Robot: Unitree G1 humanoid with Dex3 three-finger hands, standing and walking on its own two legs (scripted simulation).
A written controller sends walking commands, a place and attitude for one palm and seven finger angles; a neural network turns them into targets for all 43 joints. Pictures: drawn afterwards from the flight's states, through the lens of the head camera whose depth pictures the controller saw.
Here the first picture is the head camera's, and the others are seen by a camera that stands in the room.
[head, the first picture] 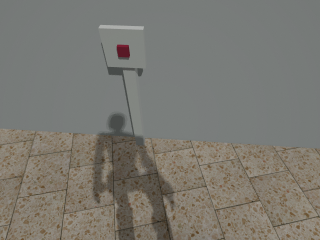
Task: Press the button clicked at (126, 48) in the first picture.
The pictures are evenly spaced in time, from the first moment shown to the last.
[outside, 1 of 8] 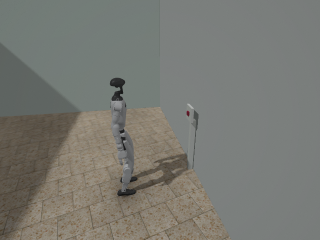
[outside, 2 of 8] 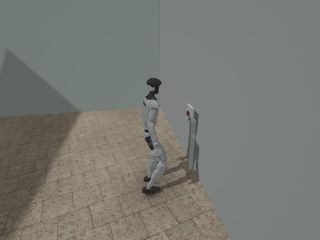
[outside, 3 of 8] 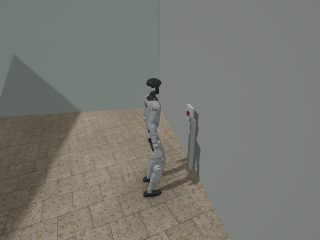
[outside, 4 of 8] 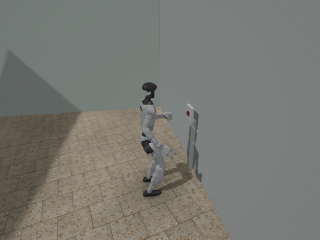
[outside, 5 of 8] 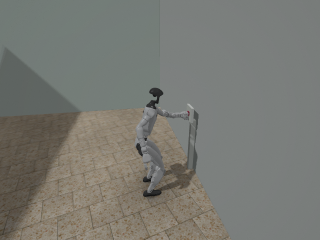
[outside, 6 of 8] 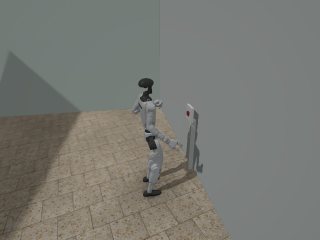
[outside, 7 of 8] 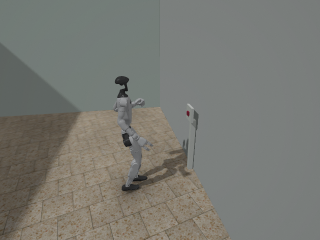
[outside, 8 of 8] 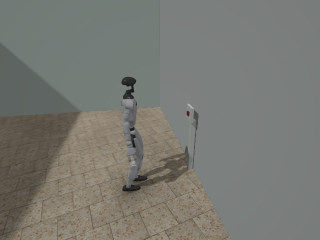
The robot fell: no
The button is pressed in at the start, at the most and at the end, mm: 0 9 0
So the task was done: yes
